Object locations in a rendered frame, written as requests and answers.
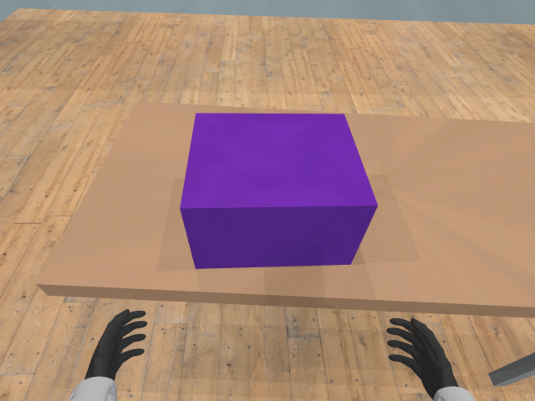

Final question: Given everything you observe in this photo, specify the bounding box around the table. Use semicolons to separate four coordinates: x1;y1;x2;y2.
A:
36;101;535;386

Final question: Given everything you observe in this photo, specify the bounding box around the left robot hand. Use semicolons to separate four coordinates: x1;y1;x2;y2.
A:
85;309;147;380

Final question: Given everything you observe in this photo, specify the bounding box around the right robot hand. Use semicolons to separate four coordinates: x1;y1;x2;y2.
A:
386;318;459;399

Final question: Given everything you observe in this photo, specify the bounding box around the robot left forearm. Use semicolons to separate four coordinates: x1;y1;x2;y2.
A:
69;377;117;401

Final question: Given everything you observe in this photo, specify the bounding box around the carton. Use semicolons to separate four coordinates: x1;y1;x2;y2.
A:
180;113;378;269

